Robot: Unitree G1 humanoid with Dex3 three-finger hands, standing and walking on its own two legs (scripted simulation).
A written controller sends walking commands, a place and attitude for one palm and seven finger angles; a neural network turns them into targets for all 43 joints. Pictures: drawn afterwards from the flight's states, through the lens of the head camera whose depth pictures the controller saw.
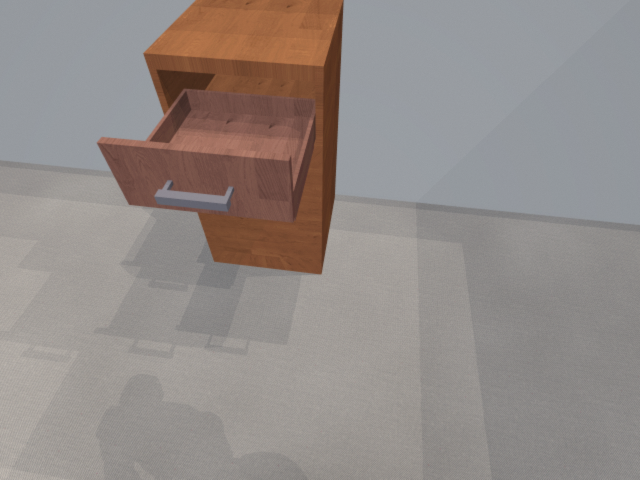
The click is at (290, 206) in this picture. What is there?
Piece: drawer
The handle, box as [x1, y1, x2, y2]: [154, 180, 233, 211]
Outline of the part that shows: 154,196 157,203 227,211 230,205 229,199 232,194 233,187 229,186 224,196 171,191 169,189 172,185 172,181 167,180 163,188 158,189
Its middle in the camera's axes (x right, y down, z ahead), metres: -0.26 -0.09 +0.80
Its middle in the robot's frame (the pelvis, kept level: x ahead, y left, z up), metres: +0.64 +0.30 -0.07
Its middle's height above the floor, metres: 0.70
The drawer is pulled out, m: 0.30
